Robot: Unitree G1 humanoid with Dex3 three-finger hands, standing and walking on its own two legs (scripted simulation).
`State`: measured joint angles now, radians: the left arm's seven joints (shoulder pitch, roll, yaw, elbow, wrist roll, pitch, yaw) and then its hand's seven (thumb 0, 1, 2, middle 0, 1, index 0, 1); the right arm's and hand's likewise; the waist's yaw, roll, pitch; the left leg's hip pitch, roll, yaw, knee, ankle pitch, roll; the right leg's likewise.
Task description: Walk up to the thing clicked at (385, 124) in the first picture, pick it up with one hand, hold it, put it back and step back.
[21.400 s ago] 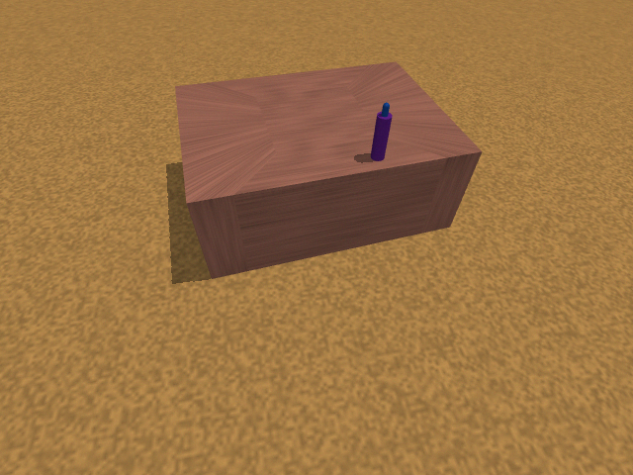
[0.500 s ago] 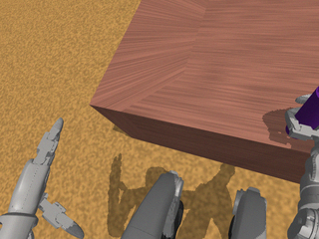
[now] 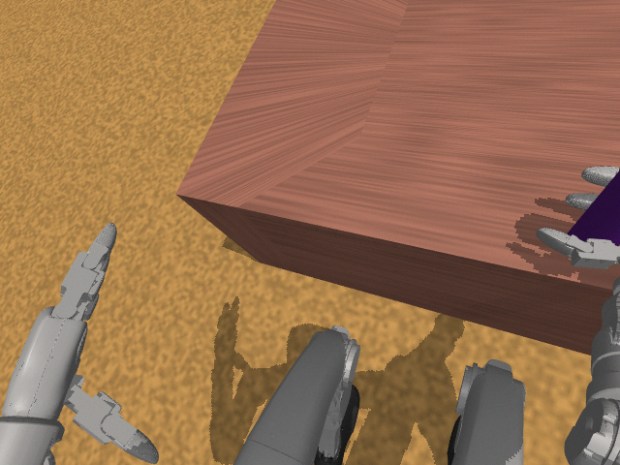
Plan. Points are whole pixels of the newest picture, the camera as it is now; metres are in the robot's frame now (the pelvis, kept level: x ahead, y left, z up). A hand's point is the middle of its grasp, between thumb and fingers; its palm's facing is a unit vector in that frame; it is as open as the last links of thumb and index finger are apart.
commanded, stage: open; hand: right
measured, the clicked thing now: out of the picture +0.47 -0.23 -0.01
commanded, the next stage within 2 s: withdraw in 0.06 s
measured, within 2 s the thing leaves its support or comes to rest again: neither
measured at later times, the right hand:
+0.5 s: hand out of the picture +0.48 -0.25 +0.01, palm faces +0.20 +0.98 -0.02, open 16.6 cm
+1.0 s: hand out of the picture +0.45 -0.36 +0.16, palm faces +0.42 +0.86 -0.30, open 17.3 cm
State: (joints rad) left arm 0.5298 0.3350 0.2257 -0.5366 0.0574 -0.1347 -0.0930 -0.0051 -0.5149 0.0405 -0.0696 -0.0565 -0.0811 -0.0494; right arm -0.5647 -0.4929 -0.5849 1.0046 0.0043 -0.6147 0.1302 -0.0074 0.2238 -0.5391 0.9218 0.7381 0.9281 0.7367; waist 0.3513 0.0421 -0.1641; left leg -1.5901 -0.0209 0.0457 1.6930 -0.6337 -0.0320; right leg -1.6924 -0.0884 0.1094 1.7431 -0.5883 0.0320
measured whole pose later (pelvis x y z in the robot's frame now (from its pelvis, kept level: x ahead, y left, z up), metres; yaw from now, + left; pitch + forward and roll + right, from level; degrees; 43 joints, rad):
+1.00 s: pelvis +0.05 -0.01 +0.15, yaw -3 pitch +17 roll +4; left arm 0.47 0.28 0.02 -0.09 0.00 0.09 0.01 0.00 -0.06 0.36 -0.11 -0.14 -0.11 -0.15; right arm -0.58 -0.60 -0.43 1.06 -0.07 -0.17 -0.04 -0.01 0.50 -0.08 0.05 0.07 0.06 0.06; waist 0.13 0.01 -0.14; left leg -0.88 0.00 0.02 1.05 -0.48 -0.04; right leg -0.97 -0.08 0.03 1.13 -0.46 0.01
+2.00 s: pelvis +0.06 +0.01 +0.19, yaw -5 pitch +6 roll +1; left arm 0.27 0.21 -0.02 0.50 -0.03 -0.03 0.13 0.02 0.90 0.91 -0.20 -0.30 -0.21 -0.30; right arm 0.42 -0.17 0.00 0.13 0.01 0.15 -0.14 -0.01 0.53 -0.06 0.06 0.06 0.06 0.05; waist 0.01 -0.03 -0.08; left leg -0.52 0.02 0.02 0.89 -0.46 -0.01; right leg -0.58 -0.06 0.02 0.89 -0.40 0.04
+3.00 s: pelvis +0.07 -0.02 +0.23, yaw -4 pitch -3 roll +0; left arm 0.18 0.33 0.00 1.04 0.02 0.01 0.00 0.01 0.90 0.91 -0.20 -0.30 -0.21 -0.31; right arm 0.24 -0.33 0.01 0.99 -0.03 0.00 -0.03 0.00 0.54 -0.05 0.05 0.05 0.06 0.05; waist 0.00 -0.01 0.03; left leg -0.17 0.08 -0.02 0.52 -0.30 -0.07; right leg -0.22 0.00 -0.04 0.53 -0.26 -0.01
